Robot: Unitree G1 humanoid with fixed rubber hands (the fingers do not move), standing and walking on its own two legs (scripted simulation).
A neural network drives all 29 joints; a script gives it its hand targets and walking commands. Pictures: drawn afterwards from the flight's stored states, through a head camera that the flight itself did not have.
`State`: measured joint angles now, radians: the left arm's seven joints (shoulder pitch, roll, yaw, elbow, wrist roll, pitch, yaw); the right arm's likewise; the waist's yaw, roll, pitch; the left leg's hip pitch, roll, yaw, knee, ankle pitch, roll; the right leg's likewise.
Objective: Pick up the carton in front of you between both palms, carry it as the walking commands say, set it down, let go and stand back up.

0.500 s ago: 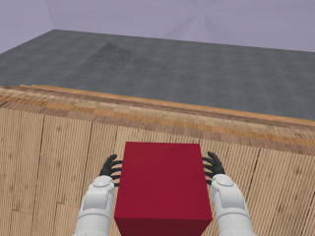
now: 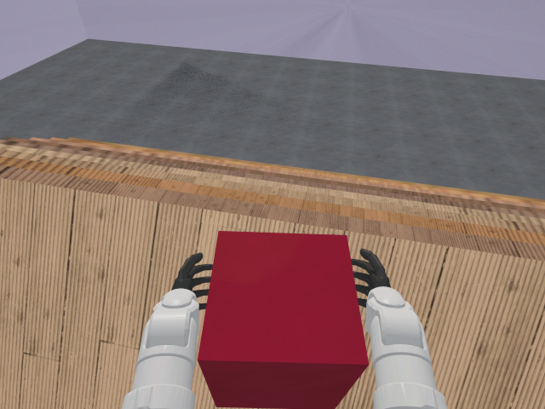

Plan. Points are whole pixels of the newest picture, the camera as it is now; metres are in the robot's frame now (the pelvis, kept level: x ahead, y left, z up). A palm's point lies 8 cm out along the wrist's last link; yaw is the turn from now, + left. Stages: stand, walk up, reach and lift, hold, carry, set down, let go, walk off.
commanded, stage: reach and lift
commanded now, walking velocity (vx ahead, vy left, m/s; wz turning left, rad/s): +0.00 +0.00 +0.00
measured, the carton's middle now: (278, 324) +0.30 +0.00 -0.05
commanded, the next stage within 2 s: hold in 0.42 s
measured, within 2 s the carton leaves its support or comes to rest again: neither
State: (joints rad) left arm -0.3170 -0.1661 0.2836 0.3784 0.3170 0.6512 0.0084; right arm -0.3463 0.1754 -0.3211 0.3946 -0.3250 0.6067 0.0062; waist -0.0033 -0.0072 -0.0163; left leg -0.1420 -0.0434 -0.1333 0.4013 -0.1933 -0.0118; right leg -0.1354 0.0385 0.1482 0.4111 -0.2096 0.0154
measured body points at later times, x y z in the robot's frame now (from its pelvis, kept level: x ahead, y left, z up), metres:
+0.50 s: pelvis +0.01 +0.00 +0.00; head -0.03 +0.00 +0.45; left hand +0.31 +0.15 +0.04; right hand +0.32 -0.16 +0.05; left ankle +0.02 +0.13 -0.74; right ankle +0.01 -0.13 -0.74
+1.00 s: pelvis +0.00 +0.00 +0.00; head -0.05 +0.00 +0.45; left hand +0.30 +0.15 +0.05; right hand +0.31 -0.15 +0.06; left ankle +0.02 +0.13 -0.74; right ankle +0.01 -0.13 -0.74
